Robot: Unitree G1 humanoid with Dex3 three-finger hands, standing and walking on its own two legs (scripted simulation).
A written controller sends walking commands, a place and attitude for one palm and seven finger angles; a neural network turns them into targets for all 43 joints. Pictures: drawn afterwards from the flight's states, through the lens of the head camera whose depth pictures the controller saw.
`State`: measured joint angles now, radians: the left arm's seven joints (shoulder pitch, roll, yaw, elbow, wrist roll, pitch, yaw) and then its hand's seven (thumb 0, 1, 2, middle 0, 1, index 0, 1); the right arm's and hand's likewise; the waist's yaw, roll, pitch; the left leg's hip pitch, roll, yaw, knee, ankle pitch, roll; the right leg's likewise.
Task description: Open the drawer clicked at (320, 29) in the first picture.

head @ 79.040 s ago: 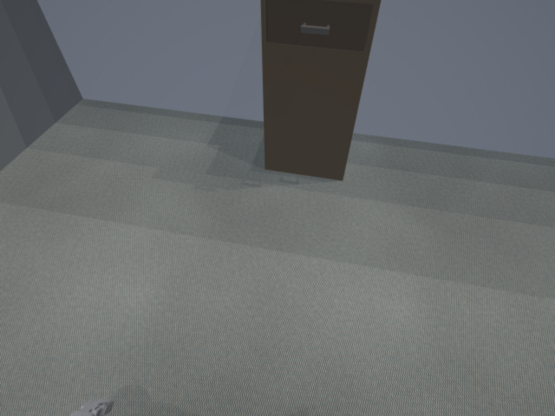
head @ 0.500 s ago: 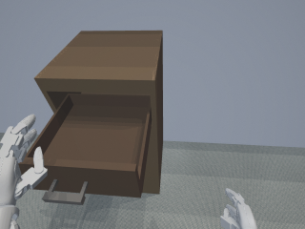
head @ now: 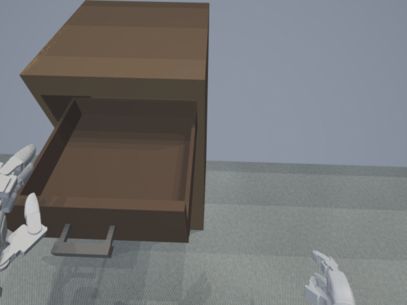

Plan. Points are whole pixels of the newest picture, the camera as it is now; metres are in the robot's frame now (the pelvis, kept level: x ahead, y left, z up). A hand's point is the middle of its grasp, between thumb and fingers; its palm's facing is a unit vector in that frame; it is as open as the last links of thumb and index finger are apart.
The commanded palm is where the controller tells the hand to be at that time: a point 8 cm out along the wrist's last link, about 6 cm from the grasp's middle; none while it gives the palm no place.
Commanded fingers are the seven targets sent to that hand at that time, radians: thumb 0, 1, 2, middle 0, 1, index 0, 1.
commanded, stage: step back with the hand held close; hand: left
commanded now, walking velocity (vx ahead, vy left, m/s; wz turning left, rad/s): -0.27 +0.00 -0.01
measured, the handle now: (86, 239) +0.23 +0.24 +0.00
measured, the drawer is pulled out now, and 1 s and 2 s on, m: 0.30 0.30 0.30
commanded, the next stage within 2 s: stop stepping back and stand still in 1.00 s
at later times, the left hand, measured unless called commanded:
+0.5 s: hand out of the picture +0.13 +0.26 +0.17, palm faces +0.38 -0.83 -0.41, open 7.4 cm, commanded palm +0.06 +0.31 +0.19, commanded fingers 0.00 0.90 0.90 -0.20 -0.30 -0.20 -0.30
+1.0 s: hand out of the picture +0.04 +0.23 +0.17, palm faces +0.34 -0.81 -0.48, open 7.4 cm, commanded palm -0.03 +0.27 +0.19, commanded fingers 0.00 0.90 0.90 -0.20 -0.30 -0.20 -0.30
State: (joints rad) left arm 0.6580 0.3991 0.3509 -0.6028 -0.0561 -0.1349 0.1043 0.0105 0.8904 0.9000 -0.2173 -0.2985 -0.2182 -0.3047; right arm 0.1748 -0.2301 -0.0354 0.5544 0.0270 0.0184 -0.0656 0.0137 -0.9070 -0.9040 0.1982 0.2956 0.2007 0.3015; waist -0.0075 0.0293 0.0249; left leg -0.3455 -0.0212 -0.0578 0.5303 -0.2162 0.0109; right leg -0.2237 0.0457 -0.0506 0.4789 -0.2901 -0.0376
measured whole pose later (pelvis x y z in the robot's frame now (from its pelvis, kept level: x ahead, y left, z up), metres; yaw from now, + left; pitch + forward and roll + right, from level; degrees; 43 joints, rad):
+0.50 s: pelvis -0.06 +0.02 -0.01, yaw +1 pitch +1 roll -3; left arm 0.61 0.39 0.38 -0.70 -0.05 -0.19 0.15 0.01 0.89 0.90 -0.22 -0.30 -0.22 -0.30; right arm 0.20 -0.21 0.01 0.59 0.01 -0.05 -0.06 0.01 -0.90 -0.90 0.20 0.30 0.20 0.30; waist 0.00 0.00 0.01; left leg -0.48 -0.01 -0.05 0.64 -0.16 0.03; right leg -0.35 0.04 -0.08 0.61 -0.28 -0.01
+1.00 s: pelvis -0.15 -0.01 +0.00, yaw +0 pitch +4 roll +0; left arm 0.65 0.40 0.40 -0.64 -0.04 -0.20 0.12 0.01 0.89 0.90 -0.22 -0.30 -0.22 -0.31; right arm 0.18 -0.21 0.01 0.61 0.01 -0.02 -0.08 0.01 -0.90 -0.90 0.20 0.30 0.20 0.30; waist -0.01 -0.02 -0.03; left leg -0.39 0.00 0.00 0.63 -0.25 -0.02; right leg -0.27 0.02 -0.06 0.52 -0.31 -0.03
